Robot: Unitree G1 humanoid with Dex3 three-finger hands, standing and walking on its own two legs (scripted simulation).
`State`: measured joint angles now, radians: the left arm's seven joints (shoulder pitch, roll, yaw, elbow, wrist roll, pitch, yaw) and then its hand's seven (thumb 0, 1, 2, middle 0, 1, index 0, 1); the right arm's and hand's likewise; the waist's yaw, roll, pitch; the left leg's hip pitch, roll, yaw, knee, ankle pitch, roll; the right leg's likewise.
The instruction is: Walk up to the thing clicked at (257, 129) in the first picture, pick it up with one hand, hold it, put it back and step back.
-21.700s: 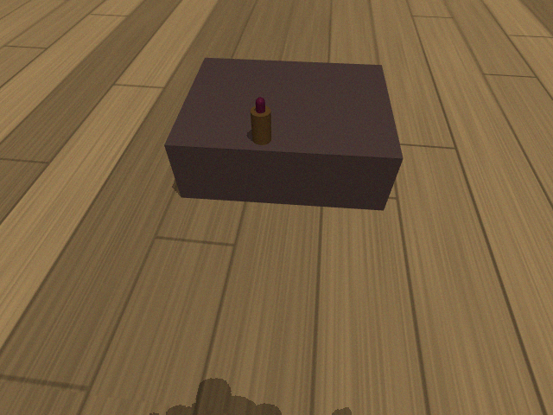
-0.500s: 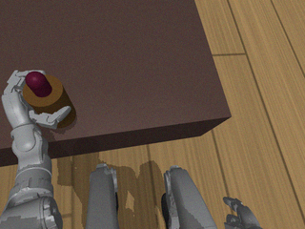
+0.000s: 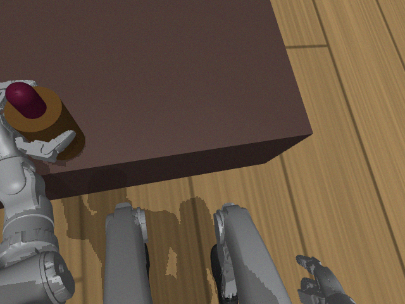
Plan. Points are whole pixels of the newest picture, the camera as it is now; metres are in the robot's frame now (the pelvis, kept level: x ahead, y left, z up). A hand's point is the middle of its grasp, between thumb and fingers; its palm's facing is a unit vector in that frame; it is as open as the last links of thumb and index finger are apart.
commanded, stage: lower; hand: left
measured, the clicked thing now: (44, 120) +0.44 +0.28 -0.04
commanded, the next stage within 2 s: loosen in 0.34 s
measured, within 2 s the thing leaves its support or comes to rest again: rests again in 0.24 s
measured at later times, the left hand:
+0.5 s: hand (41, 127) +0.44 +0.29 -0.06, palm faces +0.38 -0.93 -0.02, open 11.4 cm
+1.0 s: hand (35, 124) +0.44 +0.30 -0.05, palm faces +0.38 -0.93 -0.01, open 14.6 cm
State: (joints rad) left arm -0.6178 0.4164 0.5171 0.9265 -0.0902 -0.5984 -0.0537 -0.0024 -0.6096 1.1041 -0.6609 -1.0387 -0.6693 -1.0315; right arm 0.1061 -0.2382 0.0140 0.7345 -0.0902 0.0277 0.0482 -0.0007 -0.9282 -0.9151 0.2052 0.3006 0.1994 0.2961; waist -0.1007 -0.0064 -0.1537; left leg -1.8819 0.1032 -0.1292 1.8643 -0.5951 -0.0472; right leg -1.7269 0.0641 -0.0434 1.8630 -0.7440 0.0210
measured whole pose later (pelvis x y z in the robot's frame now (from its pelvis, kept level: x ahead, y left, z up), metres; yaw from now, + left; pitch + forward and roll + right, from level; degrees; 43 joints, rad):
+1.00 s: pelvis -0.02 +0.00 -0.05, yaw +0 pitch +33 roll -5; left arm -0.72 0.48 0.54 0.96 -0.14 -0.55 -0.13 -0.01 -0.61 0.33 -0.55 -0.48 -0.57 -0.48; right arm 0.12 -0.26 0.03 0.72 -0.06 0.05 0.01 0.00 -0.92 -0.90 0.21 0.30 0.20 0.30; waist -0.08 -0.01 -0.14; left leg -2.03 0.09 -0.15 2.02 -0.58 -0.05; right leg -1.88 0.07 -0.04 2.04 -0.75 0.02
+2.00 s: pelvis +0.04 +0.02 +0.18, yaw +5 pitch +20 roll -4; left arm -0.35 0.52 0.35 0.87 0.02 -0.05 0.12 -0.01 -0.48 0.09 -0.06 -0.06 -0.07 -0.06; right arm 0.25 -0.26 -0.01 0.64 0.04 0.07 -0.05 0.00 -0.91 -0.91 0.21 0.30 0.20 0.30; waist -0.05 0.02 -0.12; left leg -1.10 0.08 -0.06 1.20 -0.46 -0.02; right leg -0.94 0.02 -0.03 1.15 -0.56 0.03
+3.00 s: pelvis +0.06 +0.00 +0.23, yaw +7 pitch +7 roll -1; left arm 0.45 0.21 -0.02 0.05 -0.02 0.18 0.14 -0.01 -0.51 0.07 -0.06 -0.05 -0.07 -0.06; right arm 0.29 -0.22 0.01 0.52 0.03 -0.07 -0.15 0.01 -0.90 -0.91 0.21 0.30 0.20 0.30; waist -0.02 0.03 -0.09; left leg -0.65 0.07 -0.03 0.92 -0.39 -0.05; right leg -0.53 0.00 -0.02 0.91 -0.50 0.01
